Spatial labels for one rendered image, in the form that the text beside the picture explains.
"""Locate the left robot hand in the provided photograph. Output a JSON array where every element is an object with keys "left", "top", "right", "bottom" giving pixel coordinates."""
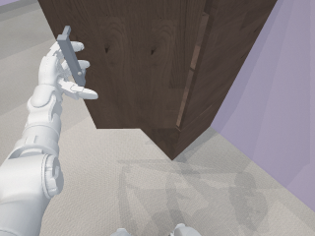
[{"left": 38, "top": 41, "right": 98, "bottom": 100}]

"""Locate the robot right shin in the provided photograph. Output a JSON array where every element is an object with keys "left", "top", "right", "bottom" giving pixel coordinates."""
[{"left": 174, "top": 223, "right": 185, "bottom": 229}]

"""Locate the left robot upper arm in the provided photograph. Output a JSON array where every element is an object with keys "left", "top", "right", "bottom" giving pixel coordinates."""
[{"left": 0, "top": 153, "right": 64, "bottom": 236}]

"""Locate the handle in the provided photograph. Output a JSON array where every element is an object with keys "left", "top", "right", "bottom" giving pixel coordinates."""
[{"left": 56, "top": 26, "right": 87, "bottom": 87}]

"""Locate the robot shin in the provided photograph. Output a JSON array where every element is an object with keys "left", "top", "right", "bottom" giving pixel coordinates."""
[
  {"left": 116, "top": 228, "right": 127, "bottom": 232},
  {"left": 174, "top": 223, "right": 185, "bottom": 229}
]

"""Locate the cupboard door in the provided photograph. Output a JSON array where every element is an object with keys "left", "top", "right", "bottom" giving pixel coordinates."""
[{"left": 37, "top": 0, "right": 206, "bottom": 129}]

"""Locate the robot left shin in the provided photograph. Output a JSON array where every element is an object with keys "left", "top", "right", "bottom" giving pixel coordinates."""
[{"left": 116, "top": 228, "right": 127, "bottom": 232}]

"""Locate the robot left forearm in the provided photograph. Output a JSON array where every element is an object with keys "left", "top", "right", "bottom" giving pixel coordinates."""
[{"left": 0, "top": 85, "right": 63, "bottom": 169}]

